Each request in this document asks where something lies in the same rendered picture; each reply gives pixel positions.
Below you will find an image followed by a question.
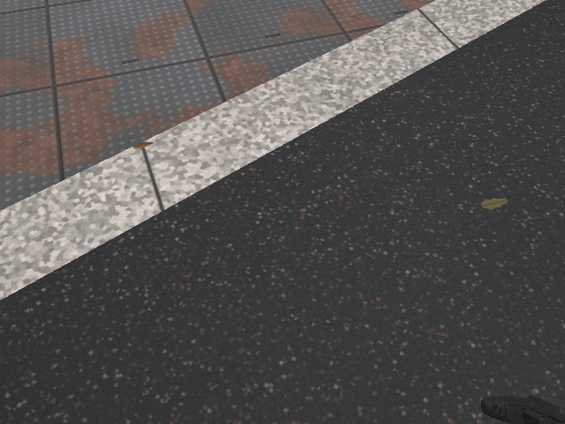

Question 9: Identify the robot right hand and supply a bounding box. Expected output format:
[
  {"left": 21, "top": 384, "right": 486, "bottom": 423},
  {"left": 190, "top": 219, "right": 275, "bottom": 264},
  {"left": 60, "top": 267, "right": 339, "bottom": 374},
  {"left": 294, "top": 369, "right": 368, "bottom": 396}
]
[{"left": 481, "top": 396, "right": 565, "bottom": 424}]

